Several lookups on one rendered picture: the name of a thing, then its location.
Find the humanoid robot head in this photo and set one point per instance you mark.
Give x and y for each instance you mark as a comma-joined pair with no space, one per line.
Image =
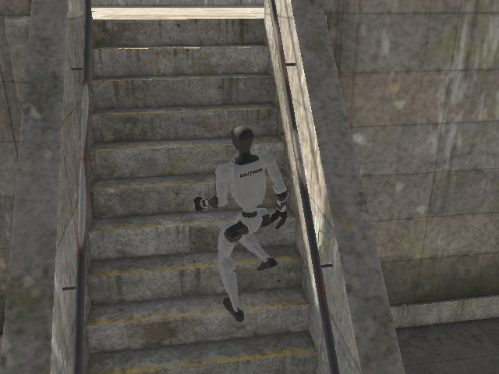
242,138

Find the robot right hand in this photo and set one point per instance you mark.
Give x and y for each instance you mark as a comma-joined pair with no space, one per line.
276,215

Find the robot left hand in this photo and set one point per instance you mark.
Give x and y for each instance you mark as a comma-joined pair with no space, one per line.
197,204

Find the right robot upper arm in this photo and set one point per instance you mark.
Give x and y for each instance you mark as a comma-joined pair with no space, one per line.
273,170

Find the right robot forearm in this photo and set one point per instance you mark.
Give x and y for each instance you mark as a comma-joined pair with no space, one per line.
281,201

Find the left robot upper arm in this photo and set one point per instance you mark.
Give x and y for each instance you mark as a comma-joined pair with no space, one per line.
223,173

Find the right robot foot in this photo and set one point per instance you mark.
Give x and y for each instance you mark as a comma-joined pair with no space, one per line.
270,263

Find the left robot forearm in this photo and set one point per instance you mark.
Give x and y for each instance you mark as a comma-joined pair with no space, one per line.
209,202

